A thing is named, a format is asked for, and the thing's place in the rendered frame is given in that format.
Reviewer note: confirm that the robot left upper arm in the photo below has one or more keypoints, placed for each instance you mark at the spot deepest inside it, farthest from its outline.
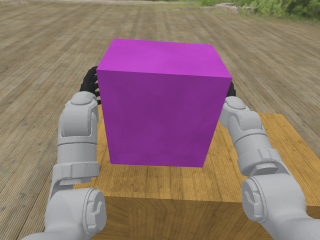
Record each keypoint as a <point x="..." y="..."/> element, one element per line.
<point x="73" y="214"/>

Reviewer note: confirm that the right robot forearm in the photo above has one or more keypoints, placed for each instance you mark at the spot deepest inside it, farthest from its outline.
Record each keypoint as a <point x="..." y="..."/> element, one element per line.
<point x="256" y="156"/>

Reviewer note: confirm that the pedestal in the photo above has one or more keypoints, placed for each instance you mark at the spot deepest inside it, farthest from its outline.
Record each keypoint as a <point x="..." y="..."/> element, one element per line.
<point x="147" y="202"/>

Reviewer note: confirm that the right robot hand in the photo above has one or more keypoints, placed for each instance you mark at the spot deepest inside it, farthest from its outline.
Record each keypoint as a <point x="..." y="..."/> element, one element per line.
<point x="231" y="90"/>

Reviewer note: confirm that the carton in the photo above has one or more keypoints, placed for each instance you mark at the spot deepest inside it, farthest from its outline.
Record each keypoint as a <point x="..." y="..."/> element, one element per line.
<point x="161" y="101"/>

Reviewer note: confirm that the left robot forearm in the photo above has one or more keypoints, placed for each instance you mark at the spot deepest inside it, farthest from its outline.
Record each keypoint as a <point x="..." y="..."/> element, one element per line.
<point x="77" y="140"/>

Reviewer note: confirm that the robot right upper arm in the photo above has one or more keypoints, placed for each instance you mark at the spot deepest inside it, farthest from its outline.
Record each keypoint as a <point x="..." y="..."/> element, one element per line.
<point x="277" y="203"/>

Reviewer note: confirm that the left robot hand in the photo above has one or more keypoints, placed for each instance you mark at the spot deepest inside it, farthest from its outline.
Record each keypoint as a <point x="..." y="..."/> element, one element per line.
<point x="89" y="84"/>

